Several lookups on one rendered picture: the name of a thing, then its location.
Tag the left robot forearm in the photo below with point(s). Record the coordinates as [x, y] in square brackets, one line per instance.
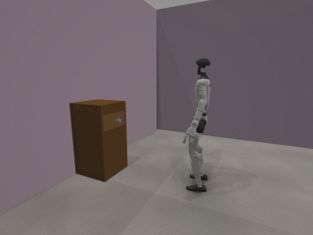
[198, 114]

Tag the left robot foot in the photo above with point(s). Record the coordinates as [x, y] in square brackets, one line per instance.
[196, 188]

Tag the drawer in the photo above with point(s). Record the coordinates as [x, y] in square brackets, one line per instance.
[109, 120]

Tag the cabinet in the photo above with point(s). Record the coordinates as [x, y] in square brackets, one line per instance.
[98, 154]

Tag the robot head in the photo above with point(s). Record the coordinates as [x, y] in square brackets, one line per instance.
[202, 63]

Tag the left robot upper arm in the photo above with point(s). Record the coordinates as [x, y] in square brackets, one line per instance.
[202, 90]

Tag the robot left hand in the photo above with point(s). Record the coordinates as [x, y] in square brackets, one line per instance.
[191, 132]

